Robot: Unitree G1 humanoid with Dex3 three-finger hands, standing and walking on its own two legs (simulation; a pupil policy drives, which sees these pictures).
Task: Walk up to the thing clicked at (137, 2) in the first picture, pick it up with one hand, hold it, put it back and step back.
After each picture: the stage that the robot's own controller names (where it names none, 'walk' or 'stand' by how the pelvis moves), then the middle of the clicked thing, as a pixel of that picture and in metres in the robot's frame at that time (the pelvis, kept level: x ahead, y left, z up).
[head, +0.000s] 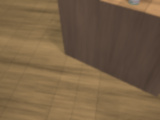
stand; out of the picture +1.00 -0.31 +0.02
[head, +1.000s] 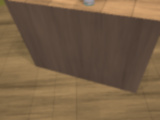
walk; out of the picture +0.92 +0.04 +0.05
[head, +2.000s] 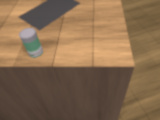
walk; (31, 43) +0.53 +0.27 +0.04
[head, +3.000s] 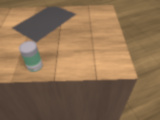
stand; (31, 57) +0.47 +0.24 +0.03
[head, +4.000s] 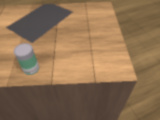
stand; (27, 59) +0.45 +0.25 +0.02
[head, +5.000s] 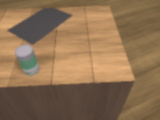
stand; (28, 60) +0.46 +0.25 +0.02
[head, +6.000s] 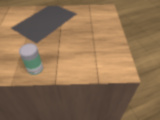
stand; (32, 59) +0.45 +0.23 +0.02
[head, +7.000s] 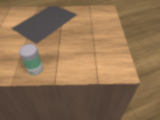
stand; (31, 60) +0.45 +0.23 +0.02
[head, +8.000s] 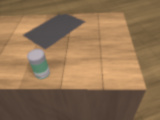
rise first; (39, 64) +0.45 +0.23 +0.02
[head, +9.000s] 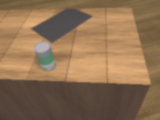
go down; (45, 57) +0.48 +0.23 +0.03
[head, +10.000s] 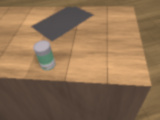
go down; (45, 56) +0.47 +0.23 +0.03
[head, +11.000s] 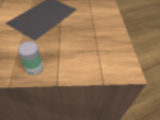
go down; (31, 59) +0.44 +0.20 +0.04
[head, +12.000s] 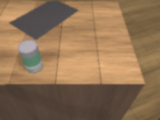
close in; (31, 57) +0.45 +0.21 +0.04
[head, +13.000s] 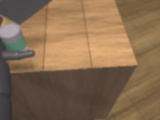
close; (15, 42) +0.47 +0.23 +0.07
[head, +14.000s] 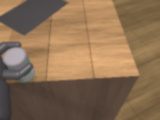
lift; (20, 66) +0.39 +0.22 +0.07
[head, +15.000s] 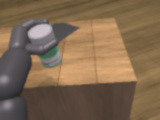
lift; (46, 46) +0.36 +0.12 +0.23
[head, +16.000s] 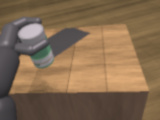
hold; (37, 47) +0.34 +0.16 +0.25
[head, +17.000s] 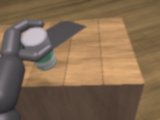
hold; (40, 50) +0.34 +0.15 +0.23
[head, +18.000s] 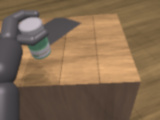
crouch; (36, 39) +0.40 +0.16 +0.22
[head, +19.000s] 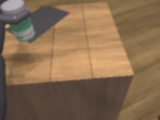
lower; (19, 21) +0.48 +0.19 +0.21
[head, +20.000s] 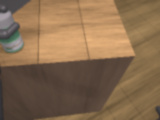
lower; (7, 32) +0.49 +0.22 +0.09
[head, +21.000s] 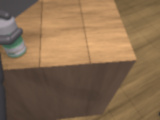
lower; (10, 37) +0.47 +0.22 +0.09
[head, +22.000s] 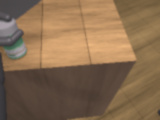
lower; (11, 39) +0.47 +0.22 +0.09
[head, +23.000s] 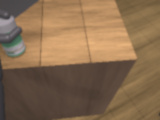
lower; (9, 36) +0.48 +0.23 +0.09
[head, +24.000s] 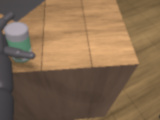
withdraw; (19, 43) +0.45 +0.20 +0.08
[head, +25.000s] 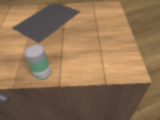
sink last; (38, 62) +0.42 +0.19 +0.06
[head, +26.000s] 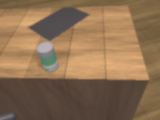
stand; (48, 57) +0.47 +0.21 +0.04
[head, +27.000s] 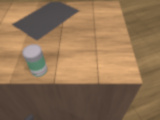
stand; (35, 61) +0.43 +0.22 +0.03
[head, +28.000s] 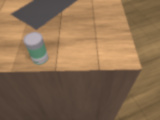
walk; (37, 49) +0.47 +0.21 +0.03
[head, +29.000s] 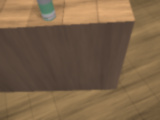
walk; (46, 6) +0.70 +0.22 +0.05
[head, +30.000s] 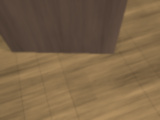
walk; out of the picture +1.07 +0.14 +0.05
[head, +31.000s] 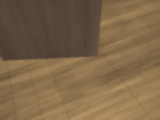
stand; out of the picture +1.21 +0.27 +0.05
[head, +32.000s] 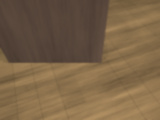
stand; out of the picture +1.19 +0.24 +0.02
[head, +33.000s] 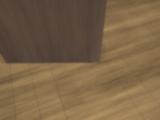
stand; out of the picture +1.18 +0.26 +0.02
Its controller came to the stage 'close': yes
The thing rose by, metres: 0.22
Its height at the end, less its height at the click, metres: +0.00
